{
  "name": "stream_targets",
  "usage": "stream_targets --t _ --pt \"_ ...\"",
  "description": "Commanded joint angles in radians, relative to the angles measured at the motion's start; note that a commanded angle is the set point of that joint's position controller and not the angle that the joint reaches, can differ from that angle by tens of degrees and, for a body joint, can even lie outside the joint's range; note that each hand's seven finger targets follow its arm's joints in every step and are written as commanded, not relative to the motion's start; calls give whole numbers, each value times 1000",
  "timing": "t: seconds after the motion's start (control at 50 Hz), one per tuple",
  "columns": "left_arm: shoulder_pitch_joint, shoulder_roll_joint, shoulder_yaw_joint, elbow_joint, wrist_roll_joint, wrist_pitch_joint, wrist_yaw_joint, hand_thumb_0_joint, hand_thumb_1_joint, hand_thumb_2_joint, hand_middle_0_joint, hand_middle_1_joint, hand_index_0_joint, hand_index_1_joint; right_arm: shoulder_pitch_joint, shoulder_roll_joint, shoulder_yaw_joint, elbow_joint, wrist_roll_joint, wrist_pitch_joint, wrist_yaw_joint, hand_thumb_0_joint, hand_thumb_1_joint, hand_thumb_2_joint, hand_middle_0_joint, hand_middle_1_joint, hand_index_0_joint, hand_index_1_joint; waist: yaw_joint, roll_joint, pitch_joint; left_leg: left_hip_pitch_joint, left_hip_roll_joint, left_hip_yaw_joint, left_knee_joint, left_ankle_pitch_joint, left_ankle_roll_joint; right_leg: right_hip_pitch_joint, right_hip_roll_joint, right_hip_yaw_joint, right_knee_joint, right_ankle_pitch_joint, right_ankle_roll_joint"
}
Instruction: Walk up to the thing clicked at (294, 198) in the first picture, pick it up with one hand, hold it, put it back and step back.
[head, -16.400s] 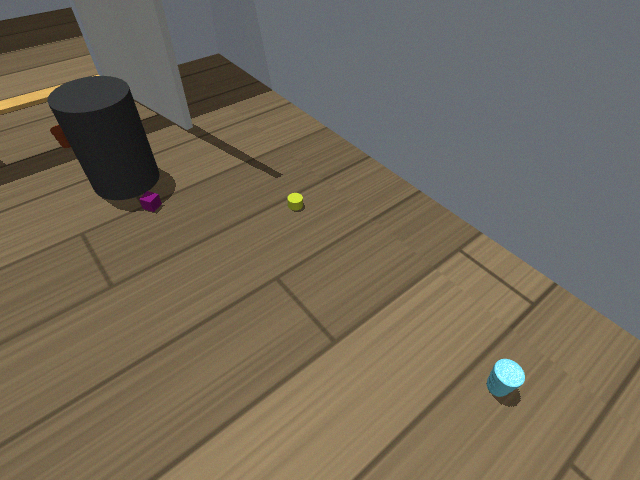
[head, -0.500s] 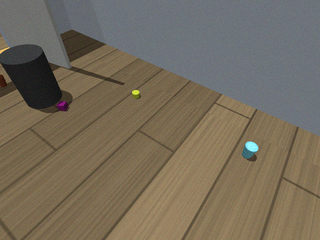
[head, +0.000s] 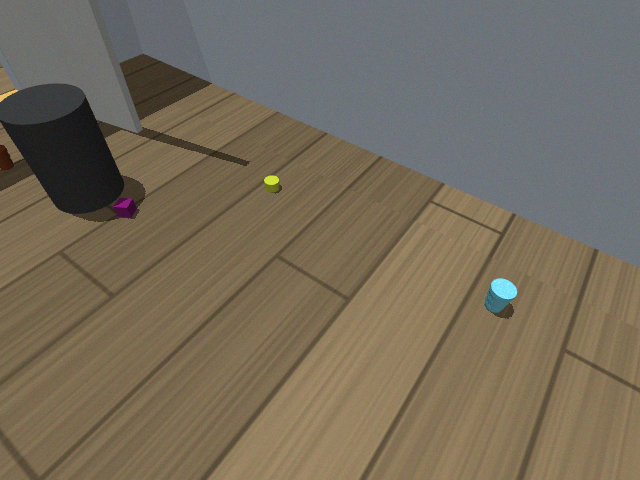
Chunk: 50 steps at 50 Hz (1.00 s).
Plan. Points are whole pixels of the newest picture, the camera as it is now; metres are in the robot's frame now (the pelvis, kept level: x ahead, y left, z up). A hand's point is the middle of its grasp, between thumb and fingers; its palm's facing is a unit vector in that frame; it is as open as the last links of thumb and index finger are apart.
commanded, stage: walk up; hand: left
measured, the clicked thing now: (271, 183) +1.51 +0.25 -0.76
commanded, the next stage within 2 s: none
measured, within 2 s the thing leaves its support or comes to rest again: neither
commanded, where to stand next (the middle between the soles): +1.10 +0.00 m, yaw +0 degrees
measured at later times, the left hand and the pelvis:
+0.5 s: hand out of the picture +0.15 +0.21 -0.13, palm faces +0.03 -0.91 -0.42, open 7.4 cm; pelvis +0.13 -0.08 +0.00, yaw -1 degrees
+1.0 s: hand (208, 294) +0.47 +0.22 -0.15, palm faces +0.00 -0.94 -0.34, open 7.4 cm; pelvis +0.39 -0.05 -0.01, yaw +1 degrees
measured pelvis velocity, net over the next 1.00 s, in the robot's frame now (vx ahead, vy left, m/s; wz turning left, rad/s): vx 0.39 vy -0.05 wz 0.02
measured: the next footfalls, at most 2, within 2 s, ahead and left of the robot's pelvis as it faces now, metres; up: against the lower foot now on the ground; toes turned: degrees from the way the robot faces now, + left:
right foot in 0.26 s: +0.14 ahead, -0.18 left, +0.00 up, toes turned -7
left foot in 0.72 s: +0.41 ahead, +0.07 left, +0.00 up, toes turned +6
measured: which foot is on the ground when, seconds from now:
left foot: down 0.00-0.26, up 0.28-0.70, down 0.72-1.00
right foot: down 0.00-0.02, up 0.04-0.24, down 0.26-0.78, up 0.80-1.00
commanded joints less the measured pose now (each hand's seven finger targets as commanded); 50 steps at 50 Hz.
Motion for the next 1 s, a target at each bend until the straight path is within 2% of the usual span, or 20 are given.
stream_targets --t 0.0,0.04,0.16,0.22,0.24,0.26,0.28,0.3,0.36,0.4,0.52,0.64,0.68,0.7,0.72,0.74,0.76,0.78,0.84,0.98 --pt "-93 267 97 -129 24 -21 -32 0 900 900 -200 -300 -200 -300 83 -372 -133 -94 -22 -37 16 0 -900 -900 200 300 200 300 -57 220 -16 105 282 -353 -243 -716 169 -387 39 -102 388 -291 -52" --pt "-95 264 99 -159 25 -25 -41 0 900 900 -200 -300 -200 -300 69 -378 -142 -130 -22 -50 19 0 -900 -900 200 300 200 300 -47 162 67 87 409 -451 -288 -602 253 -510 -40 -24 465 -257 -50" --pt "31 243 114 -151 15 -41 -74 0 900 900 -200 -300 -200 -300 -23 -335 -139 -202 -28 -50 32 0 -900 -900 200 300 200 300 21 216 -32 17 229 -172 -172 -378 181 -227 -27 -123 259 -147 -47" --pt "289 276 146 -58 15 -50 -54 0 900 900 -200 -300 -200 -300 -109 -274 -121 -243 -31 -29 31 0 -900 -900 200 300 200 300 163 52 -82 -367 117 -23 154 -514 108 252 24 -170 144 -10 -57" --pt "404 337 170 -32 24 -58 -37 0 900 900 -200 -300 -200 -300 -85 -188 -90 -254 -37 -24 30 0 -900 -900 200 300 200 300 220 -218 -89 -549 6 74 487 -556 73 357 -60 -16 16 -254 -70" --pt "379 400 185 -74 38 -64 -22 0 900 900 -200 -300 -200 -300 -74 -148 -72 -272 -26 -15 32 0 -900 -900 200 300 200 300 212 -301 -10 -668 -99 -100 752 -459 29 191 -272 380 -172 -611 -81" --pt "193 429 175 -150 35 -69 -15 0 900 900 -200 -300 -200 -300 -28 -219 -89 -273 -2 -9 30 0 -900 -900 200 300 200 300 121 -166 51 -598 -67 -203 796 -314 19 10 -404 578 -341 -782 -137" --pt "104 443 169 -188 25 -74 -18 0 900 900 -200 -300 -200 -300 9 -279 -102 -250 -1 -14 32 0 -900 -900 200 300 200 300 78 -124 106 -561 -1 -229 781 -244 31 -68 -410 586 -359 -804 -188" --pt "6 331 140 -205 4 -98 -17 0 900 900 -200 -300 -200 -300 127 -301 -104 -171 16 -25 44 0 -900 -900 200 300 200 300 -11 -110 107 -452 31 -240 725 -63 22 -92 -212 198 -293 -436 -99" --pt "27 306 135 -202 -4 -106 -15 0 900 900 -200 -300 -200 -300 173 -278 -96 -160 14 -22 52 0 -900 -900 200 300 200 300 -13 -113 101 -420 24 -206 671 24 4 -94 -189 75 -283 -291 -104" --pt "110 319 154 -216 3 -114 -9 0 900 900 -200 -300 -200 -300 49 -255 -87 -249 -4 -27 72 0 -900 -900 200 300 200 300 42 -66 106 -500 41 -176 421 82 -21 62 -210 -20 -254 -131 -154" --pt "169 311 144 -225 3 -93 -11 0 900 900 -200 -300 -200 -300 -77 -226 -82 -313 -20 -41 71 0 -900 -900 200 300 200 300 90 -65 50 -385 41 -8 193 38 27 182 -216 -123 -85 314 -183" --pt "150 320 138 -235 -3 -87 -6 0 900 900 -200 -300 -200 -300 3 -226 -91 -298 -24 -46 62 0 -900 -900 200 300 200 300 45 -42 15 -248 17 25 155 44 59 150 -229 -137 38 478 -191" --pt "138 316 131 -243 -9 -83 -4 0 900 900 -200 -300 -200 -300 114 -242 -104 -272 -32 -51 55 0 -900 -900 200 300 200 300 -21 17 -46 -92 -14 42 99 68 82 115 -189 -182 221 547 -174" --pt "176 265 114 -254 -14 -77 -3 0 900 900 -200 -300 -200 -300 291 -301 -130 -227 -43 -58 44 0 -900 -900 200 300 200 300 -88 123 -175 193 -3 -12 114 20 143 -33 -126 -217 489 469 -135" --pt "226 194 97 -269 -28 -75 -7 0 900 900 -200 -300 -200 -300 394 -388 -165 -236 -44 -62 29 0 -900 -900 200 300 200 300 -122 310 -281 448 219 -399 74 -120 225 -325 12 -212 738 108 -81" --pt "207 240 110 -267 -36 -76 -4 0 900 900 -200 -300 -200 -300 389 -424 -169 -248 -13 -64 24 0 -900 -900 200 300 200 300 -123 329 -297 552 357 -763 -13 -24 326 -524 145 -97 846 -289 -78" --pt "150 297 105 -264 -32 -73 8 0 900 900 -200 -300 -200 -300 349 -402 -170 -262 9 -63 18 0 -900 -900 200 300 200 300 -110 233 -263 490 403 -750 -19 35 363 -550 55 10 934 -307 -99" --pt "154 235 86 -250 -41 -81 -10 0 900 900 -200 -300 -200 -300 211 -298 -109 -304 26 -71 0 0 -900 -900 200 300 200 300 -24 63 -94 146 264 -263 -6 391 213 -421 -14 71 844 -133 -93" --pt "105 215 93 -279 -16 -62 -57 0 900 900 -200 -300 -200 -300 113 -307 -103 -361 6 -100 14 0 -900 -900 200 300 200 300 9 165 100 -103 234 -88 -141 128 245 -369 -90 -62 427 20 -29"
